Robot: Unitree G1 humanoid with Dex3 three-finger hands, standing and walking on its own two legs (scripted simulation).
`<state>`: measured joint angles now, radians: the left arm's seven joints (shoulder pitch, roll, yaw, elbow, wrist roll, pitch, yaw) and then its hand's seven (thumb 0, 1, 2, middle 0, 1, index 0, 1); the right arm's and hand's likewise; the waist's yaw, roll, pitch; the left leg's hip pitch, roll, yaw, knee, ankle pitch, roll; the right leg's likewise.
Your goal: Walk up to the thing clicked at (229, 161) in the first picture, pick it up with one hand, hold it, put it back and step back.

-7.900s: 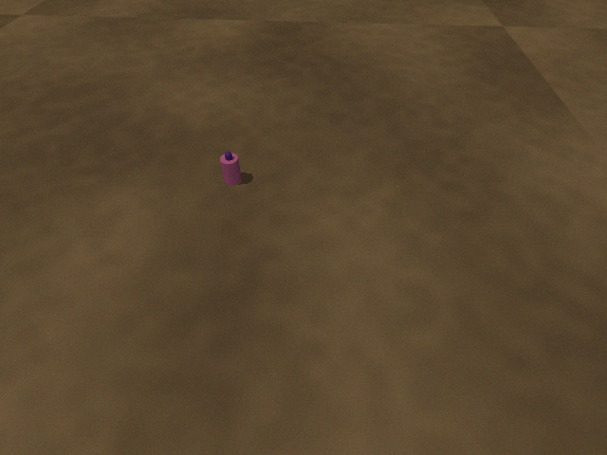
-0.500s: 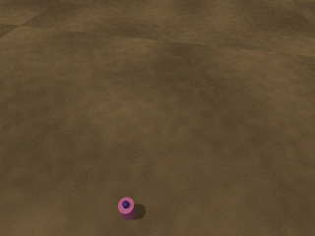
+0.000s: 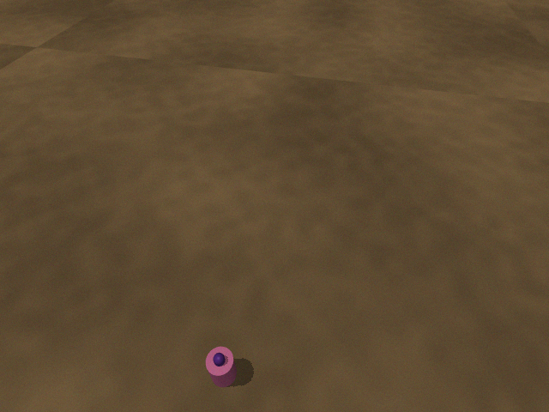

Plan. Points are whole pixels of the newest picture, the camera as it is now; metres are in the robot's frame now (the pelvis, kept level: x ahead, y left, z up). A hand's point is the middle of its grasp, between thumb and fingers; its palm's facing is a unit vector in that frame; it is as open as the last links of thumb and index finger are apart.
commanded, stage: stand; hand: left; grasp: from the side
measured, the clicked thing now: (221, 365) +0.40 +0.18 -0.69
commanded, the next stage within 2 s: go down in 0.02 s
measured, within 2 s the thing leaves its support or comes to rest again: neither
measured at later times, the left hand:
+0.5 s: hand out of the picture +0.15 +0.26 -0.17, palm faces +0.01 -0.94 -0.34, open 13.2 cm
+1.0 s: hand out of the picture +0.14 +0.27 -0.20, palm faces +0.03 -0.93 -0.36, open 16.4 cm
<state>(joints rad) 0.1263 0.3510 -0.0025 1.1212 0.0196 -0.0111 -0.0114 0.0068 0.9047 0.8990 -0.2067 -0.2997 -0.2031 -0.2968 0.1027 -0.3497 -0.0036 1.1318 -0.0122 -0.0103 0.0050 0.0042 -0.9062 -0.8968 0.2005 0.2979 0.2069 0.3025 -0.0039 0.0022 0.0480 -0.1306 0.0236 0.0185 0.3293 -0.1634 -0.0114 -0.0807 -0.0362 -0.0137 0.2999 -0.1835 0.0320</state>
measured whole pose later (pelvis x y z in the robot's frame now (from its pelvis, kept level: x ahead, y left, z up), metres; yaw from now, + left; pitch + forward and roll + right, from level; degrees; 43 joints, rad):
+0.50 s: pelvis -0.02 +0.00 -0.03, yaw +0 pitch +8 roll -1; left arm 0.01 0.36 0.20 0.93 0.09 0.05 -0.06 0.01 0.11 0.48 -0.05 -0.34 -0.06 -0.31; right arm 0.25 -0.24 -0.02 0.73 0.02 -0.04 -0.02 0.01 -0.98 -0.92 0.20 0.30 0.21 0.30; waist -0.04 0.00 -0.02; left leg -0.56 0.05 0.01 0.73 -0.32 -0.02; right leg -0.51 -0.02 -0.01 0.70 -0.34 0.02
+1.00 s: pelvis +0.00 +0.00 -0.08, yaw +0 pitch +16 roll -2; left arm 0.26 0.36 0.24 0.44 0.06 0.23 -0.08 0.00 -0.50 0.35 -0.07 -0.38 -0.07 -0.37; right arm 0.20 -0.23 -0.01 0.56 0.00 -0.15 -0.09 0.01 -0.89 -0.89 0.20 0.30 0.21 0.30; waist -0.04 0.01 -0.11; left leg -0.87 0.05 -0.04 1.08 -0.49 -0.02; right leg -0.79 -0.01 -0.04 1.03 -0.52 0.02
